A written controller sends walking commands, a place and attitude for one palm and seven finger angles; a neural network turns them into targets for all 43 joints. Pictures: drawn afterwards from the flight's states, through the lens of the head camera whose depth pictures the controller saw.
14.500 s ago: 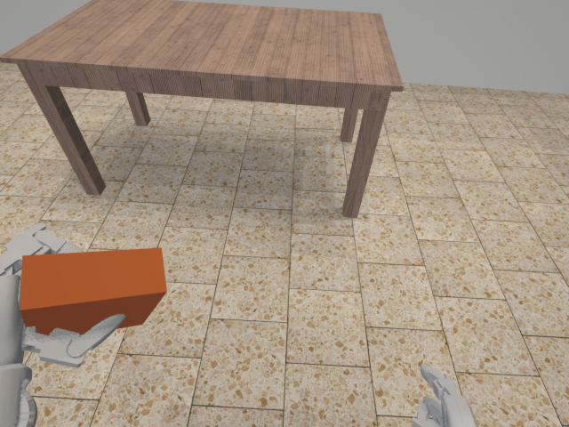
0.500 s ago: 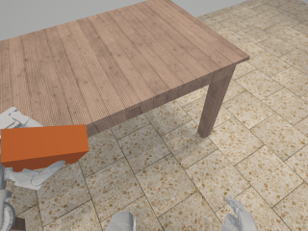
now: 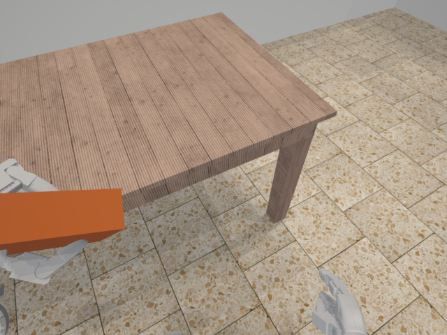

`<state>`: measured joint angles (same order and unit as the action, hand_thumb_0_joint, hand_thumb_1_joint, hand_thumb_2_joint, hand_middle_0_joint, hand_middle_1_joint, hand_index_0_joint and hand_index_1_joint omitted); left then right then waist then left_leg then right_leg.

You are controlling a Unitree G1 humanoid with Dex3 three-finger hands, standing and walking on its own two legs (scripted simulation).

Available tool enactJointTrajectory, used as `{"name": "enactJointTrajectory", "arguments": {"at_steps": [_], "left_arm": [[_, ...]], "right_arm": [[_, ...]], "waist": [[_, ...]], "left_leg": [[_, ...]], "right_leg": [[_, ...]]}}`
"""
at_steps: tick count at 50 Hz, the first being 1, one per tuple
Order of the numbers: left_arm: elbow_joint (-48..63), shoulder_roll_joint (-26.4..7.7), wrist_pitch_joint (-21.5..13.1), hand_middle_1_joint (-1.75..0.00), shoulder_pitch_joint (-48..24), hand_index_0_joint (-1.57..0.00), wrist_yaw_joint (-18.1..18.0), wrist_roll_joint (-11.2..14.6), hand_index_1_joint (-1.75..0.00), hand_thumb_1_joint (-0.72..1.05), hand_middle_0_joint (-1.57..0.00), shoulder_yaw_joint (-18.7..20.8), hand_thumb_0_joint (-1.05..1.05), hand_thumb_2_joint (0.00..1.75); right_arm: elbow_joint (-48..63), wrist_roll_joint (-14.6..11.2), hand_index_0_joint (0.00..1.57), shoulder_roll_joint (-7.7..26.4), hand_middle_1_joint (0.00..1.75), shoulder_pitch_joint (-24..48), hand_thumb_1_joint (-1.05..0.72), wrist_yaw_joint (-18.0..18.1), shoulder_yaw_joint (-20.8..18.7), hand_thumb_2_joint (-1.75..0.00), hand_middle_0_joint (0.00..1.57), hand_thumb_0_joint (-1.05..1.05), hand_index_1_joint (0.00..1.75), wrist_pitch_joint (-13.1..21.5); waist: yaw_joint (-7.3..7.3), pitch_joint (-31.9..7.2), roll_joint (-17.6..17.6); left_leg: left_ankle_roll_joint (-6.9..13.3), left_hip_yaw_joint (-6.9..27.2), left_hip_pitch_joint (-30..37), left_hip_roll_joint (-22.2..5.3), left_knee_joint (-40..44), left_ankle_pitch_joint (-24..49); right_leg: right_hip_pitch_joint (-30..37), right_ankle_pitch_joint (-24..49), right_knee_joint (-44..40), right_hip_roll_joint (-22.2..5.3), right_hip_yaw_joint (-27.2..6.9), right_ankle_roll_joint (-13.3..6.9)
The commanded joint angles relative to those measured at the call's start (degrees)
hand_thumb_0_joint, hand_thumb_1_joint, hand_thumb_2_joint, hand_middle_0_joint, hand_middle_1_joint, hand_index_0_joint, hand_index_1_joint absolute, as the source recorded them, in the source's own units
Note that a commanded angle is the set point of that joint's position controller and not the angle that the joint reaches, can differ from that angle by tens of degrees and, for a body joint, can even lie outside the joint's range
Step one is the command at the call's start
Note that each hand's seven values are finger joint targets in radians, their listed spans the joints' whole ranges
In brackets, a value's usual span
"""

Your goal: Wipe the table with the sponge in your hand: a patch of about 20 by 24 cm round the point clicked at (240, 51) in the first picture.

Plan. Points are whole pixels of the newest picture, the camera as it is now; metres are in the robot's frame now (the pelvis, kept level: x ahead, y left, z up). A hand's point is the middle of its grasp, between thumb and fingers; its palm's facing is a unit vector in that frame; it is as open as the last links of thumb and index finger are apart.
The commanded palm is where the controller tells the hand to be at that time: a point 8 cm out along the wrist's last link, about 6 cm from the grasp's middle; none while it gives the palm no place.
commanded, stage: take the last steps up to it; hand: left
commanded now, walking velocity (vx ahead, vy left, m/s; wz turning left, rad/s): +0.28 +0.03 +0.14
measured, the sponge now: (76, 221) +0.22 +0.20 +0.17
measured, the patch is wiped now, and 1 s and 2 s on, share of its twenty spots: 0.00 0.00 0.00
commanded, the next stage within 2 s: come to a stop and stand still in 0.86 s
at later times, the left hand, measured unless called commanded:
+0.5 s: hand (94, 166) +0.30 +0.21 +0.18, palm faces +0.44 -0.79 -0.43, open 9.3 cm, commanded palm +0.23 +0.25 +0.19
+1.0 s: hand (124, 150) +0.33 +0.17 +0.18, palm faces +0.46 -0.77 -0.44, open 9.3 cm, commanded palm +0.27 +0.22 +0.19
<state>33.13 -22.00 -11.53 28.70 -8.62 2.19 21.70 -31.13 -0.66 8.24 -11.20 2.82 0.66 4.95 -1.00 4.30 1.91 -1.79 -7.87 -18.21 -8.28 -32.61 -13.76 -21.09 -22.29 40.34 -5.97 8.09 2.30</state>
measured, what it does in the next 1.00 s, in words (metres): walks ahead: right foot, then left foot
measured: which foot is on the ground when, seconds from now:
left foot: down 0.00-0.04, up 0.06-0.40, down 0.42-0.72, up 0.74-1.00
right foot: up 0.00-0.00, down 0.02-0.42, up 0.44-0.70, down 0.72-1.00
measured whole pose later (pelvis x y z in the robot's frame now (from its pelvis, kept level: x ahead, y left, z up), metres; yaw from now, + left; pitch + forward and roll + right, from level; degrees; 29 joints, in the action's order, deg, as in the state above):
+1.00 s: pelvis +0.14 -0.08 +0.01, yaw +6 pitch -1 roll +3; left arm 30.8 -20.5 -12.5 28.5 -9.0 1.0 20.1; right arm -34.4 0.2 13.9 -10.3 3.3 -1.8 2.7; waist 0.8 4.7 -2.2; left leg -1.0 -7.9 -20.3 -1.5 -35.8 -17.2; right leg -12.3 -17.9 31.0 -6.4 8.7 -0.5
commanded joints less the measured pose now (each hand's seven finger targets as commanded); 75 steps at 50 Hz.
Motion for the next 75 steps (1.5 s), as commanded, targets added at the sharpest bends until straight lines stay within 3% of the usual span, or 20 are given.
{"name": "enactJointTrajectory", "arguments": {"at_steps": [1, 2, 3, 9, 19, 21, 23, 28, 34, 37, 40, 44, 50, 53, 63, 64, 65, 67, 71, 75], "left_arm": [[6.7, -8.9, -2.2, -1.6, -8.7, -1.2, -1.4, -0.4, -1.6, 0.1, -1.2, 5.2, 0.0, 1.3], [6.0, -12.4, -1.5, -1.6, -9.2, -1.2, -1.8, -0.3, -1.6, 0.1, -1.2, 7.8, 0.0, 1.3], [6.1, -11.9, -1.6, -1.6, -11.1, -1.2, -1.5, 0.2, -1.6, 0.1, -1.2, 7.1, 0.0, 1.3], [6.5, -8.9, -4.1, -1.6, -4.6, -1.2, -1.2, -0.4, -1.6, 0.1, -1.2, 6.5, 0.0, 1.3], [13.2, -9.4, -4.2, -1.6, -5.1, -1.2, -2.7, -0.1, -1.6, 0.1, -1.2, 6.6, 0.0, 1.3], [13.6, -8.9, -5.1, -1.6, -5.6, -1.2, -2.7, 0.0, -1.6, 0.1, -1.2, 6.1, 0.0, 1.3], [9.4, -12.1, -5.1, -1.6, -6.4, -1.2, -1.8, -0.4, -1.6, 0.1, -1.2, 7.6, 0.0, 1.3], [14.2, -8.2, -5.3, -1.6, -1.8, -1.2, -0.5, 0.1, -1.6, 0.1, -1.2, 6.2, 0.0, 1.3], [6.2, -7.1, -3.5, -1.6, -5.4, -1.2, -0.8, -0.1, -1.6, 0.1, -1.2, 5.1, 0.0, 1.3], [4.6, -11.0, -2.3, -1.6, -10.0, -1.2, -1.2, 0.3, -1.6, 0.1, -1.2, 6.7, 0.0, 1.3], [8.0, -11.4, -3.6, -1.6, -12.0, -1.2, -1.3, 0.0, -1.6, 0.1, -1.2, 7.1, 0.0, 1.3], [7.1, -9.2, -5.1, -1.6, -4.9, -1.2, -1.5, -0.9, -1.6, 0.1, -1.2, 6.5, 0.0, 1.3], [11.6, -8.6, -4.4, -1.6, -2.7, -1.2, -2.1, -0.2, -1.6, 0.1, -1.2, 6.1, 0.0, 1.3], [9.1, -7.9, -5.1, -1.6, -3.5, -1.2, -1.3, 0.0, -1.6, 0.1, -1.2, 4.5, 0.0, 1.3], [11.3, -7.8, -2.7, -1.6, -2.6, -1.2, -0.7, 0.4, -1.6, 0.1, -1.2, 4.8, 0.0, 1.3], [12.9, -51.3, -7.0, -1.6, -55.6, -1.2, 0.7, -5.7, -1.6, 0.1, -1.2, 38.0, 0.0, 1.3], [-3.3, -37.3, -4.7, -1.6, -46.9, -1.2, 2.6, -3.2, -1.6, 0.1, -1.2, 27.4, 0.0, 1.3], [-16.3, -10.2, -2.7, -1.6, -24.6, -1.2, 5.0, 0.4, -1.6, 0.1, -1.2, 6.6, 0.0, 1.3], [-2.3, -4.3, -1.7, -1.6, -6.2, -1.2, 5.6, 1.3, -1.6, 0.1, -1.2, 0.5, 0.0, 1.3], [4.4, -14.8, -1.3, -1.6, -10.7, -1.2, 2.8, 0.3, -1.6, 0.1, -1.2, 8.9, 0.0, 1.3]], "right_arm": [[6.3, -0.6, 0.2, 7.4, 0.3, 3.6, -0.9, 1.7, -3.4, -0.9, 0.2, 0.0, 0.3, 1.8], [7.2, -0.1, 0.2, 7.2, 0.3, 6.0, -0.9, 1.6, -2.7, -0.9, 0.2, 0.0, 0.3, 2.1], [6.3, 0.2, 0.2, 8.9, 0.3, 7.0, -0.9, 1.3, -3.2, -0.9, 0.2, 0.0, 0.3, 2.7], [3.5, 0.5, 0.2, 7.9, 0.3, 6.4, -0.9, 0.6, -2.3, -0.9, 0.2, 0.0, 0.3, 0.2], [7.1, 0.3, 0.2, 9.1, 0.3, 2.6, -0.9, 1.1, -4.7, -0.9, 0.2, 0.0, 0.3, 0.0], [7.5, 0.0, 0.2, 10.7, 0.3, 2.5, -0.9, 1.1, -5.4, -0.9, 0.2, 0.0, 0.3, 0.4], [7.0, 0.1, 0.2, 10.2, 0.3, 4.5, -0.9, 1.0, -4.5, -0.9, 0.2, 0.0, 0.3, 0.9], [5.7, -0.2, 0.2, 9.5, 0.3, 3.8, -0.9, 0.6, -4.1, -0.9, 0.2, 0.0, 0.3, 2.5], [4.7, -0.3, 0.2, 9.4, 0.3, 3.5, -0.9, 1.9, -3.4, -0.9, 0.2, 0.0, 0.3, 2.9], [5.2, 0.0, 0.2, 8.2, 0.3, 5.3, -0.9, 1.8, -2.9, -0.9, 0.2, 0.0, 0.3, 2.7], [3.3, 0.2, 0.2, 7.6, 0.3, 6.7, -0.9, 1.2, -1.6, -0.9, 0.2, 0.0, 0.3, 2.3], [4.1, 0.9, 0.2, 7.0, 0.3, 6.5, -0.9, 0.8, -1.9, -0.9, 0.2, 0.0, 0.3, 1.2], [6.5, 0.4, 0.2, 8.2, 0.3, 3.7, -0.9, 1.2, -3.9, -0.9, 0.2, 0.0, 0.3, 0.0], [7.6, -0.4, 0.2, 11.0, 0.3, 1.9, -0.9, 0.6, -5.3, -0.9, 0.2, 0.0, 0.3, 0.8], [6.2, 0.2, 0.2, 9.8, 0.3, 2.7, -0.9, -0.2, -2.7, -0.9, 0.2, 0.0, 0.3, 4.1], [2.5, 4.8, 0.2, 13.0, 0.3, -3.0, -0.9, -0.3, -6.5, -0.9, 0.2, 0.0, 0.3, 7.2], [0.6, 2.0, 0.2, 7.4, 0.3, -0.5, -0.9, -0.3, -3.6, -0.9, 0.2, 0.0, 0.3, 5.2], [5.1, -1.0, 0.2, 8.7, 0.3, -0.1, -0.9, -0.6, -3.6, -0.9, 0.2, 0.0, 0.3, 7.5], [7.8, -1.7, 0.2, 8.8, 0.3, 3.1, -0.9, -3.2, -2.4, -0.9, 0.2, 0.0, 0.3, 5.5], [8.0, -0.4, 0.2, 9.3, 0.3, 5.0, -0.9, -0.7, -1.4, -0.9, 0.2, 0.0, 0.3, 5.0]], "waist": [[-0.14, -8.3, -10.6], [-1.71, -7.1, -23.9], [-1.09, -6.8, -22.3], [0.35, -9.4, -8.8], [1.29, -13.5, -4.5], [1.21, -15.2, 15.1], [1.04, -12.4, 13.9], [0.12, -10.9, 11.1], [0.1, -10.9, 5.2], [-0.65, -7.8, -21.0], [0.18, -8.3, -9.4], [-0.29, -10.6, -11.8], [1.14, -13.0, -6.8], [0.35, -13.3, 10.8], [1.08, -11.2, 11.0], [-4.34, -6.7, -4.4], [-0.85, -11.3, -5.1], [-0.68, -9.7, -6.7], [-1.77, -11.2, -3.9], [-0.98, -4.7, -8.4]], "left_leg": [[3.2, -1.6, -10.4, 1.8, -15.4, -19.1], [1.4, 0.2, -22.0, 6.8, -30.4, -22.5], [1.1, 6.7, -24.1, 4.6, -37.8, -17.3], [-0.1, 3.4, -19.4, 3.7, -28.2, -7.5], [2.6, -3.1, 9.5, 7.1, 7.8, 5.5], [13.0, 24.0, 23.8, -11.8, 11.2, 23.8], [17.7, 32.1, 15.1, -16.6, 15.9, 8.5], [12.7, 12.5, 4.5, -7.8, 15.0, 9.0], [7.4, 7.3, -1.7, -3.9, 6.2, -9.5], [1.5, 2.9, -16.7, 7.4, -23.8, -17.4], [0.2, 7.8, -18.6, 4.8, -31.1, -12.9], [0.6, 1.0, -10.3, 6.4, -13.4, -8.5], [1.2, -0.7, 8.0, 6.8, 9.4, 8.1], [10.1, 19.1, 16.1, -11.3, 10.8, 36.6], [6.9, 10.3, 6.5, -7.1, 11.2, 15.5], [5.0, 4.0, -9.6, -3.7, -4.5, 10.1], [2.2, 1.5, 0.4, 3.9, -9.2, 2.3], [2.2, 3.9, 5.1, 7.1, -0.7, 1.3], [4.5, 5.4, 9.4, 4.2, 5.4, 4.2], [3.0, 5.3, 7.3, 6.8, 2.4, -4.2]], "right_leg": [[14.8, -3.1, -20.8, -6.6, -12.1, -3.9], [17.8, -0.1, -26.9, -17.7, -32.2, -10.4], [18.0, 2.3, -28.3, -19.9, -34.9, -12.1], [22.6, 38.8, -19.7, -13.7, -9.4, -9.7], [14.9, 31.1, -5.7, -9.7, -4.4, -6.1], [-5.5, -7.2, 16.2, 1.5, -0.6, -1.0], [-11.5, -13.2, 29.2, 1.2, -7.6, -1.2], [-3.2, -2.9, 14.3, 0.3, -3.1, 0.0], [12.7, 2.1, -12.0, 3.2, 1.3, 0.3], [15.3, 6.1, -25.9, -18.2, -32.9, -10.7], [19.0, 29.4, -21.2, -17.9, -23.0, -12.3], [21.4, 46.0, -16.7, -13.0, -9.5, -9.1], [15.7, 34.7, -8.3, -8.7, -6.5, -5.2], [-0.8, -12.1, 9.0, 2.6, -4.6, -0.9], [10.1, 2.0, -10.4, 5.2, -2.7, 0.0], [12.6, 20.5, -18.8, -2.0, -15.9, -4.0], [10.5, 31.3, -22.6, -6.3, -18.5, -10.6], [8.8, 34.9, -18.4, -5.8, -19.2, -5.9], [8.5, 13.5, -19.4, -0.9, -11.9, -0.2], [-1.0, -9.5, -28.3, -3.1, -16.1, -4.6]]}}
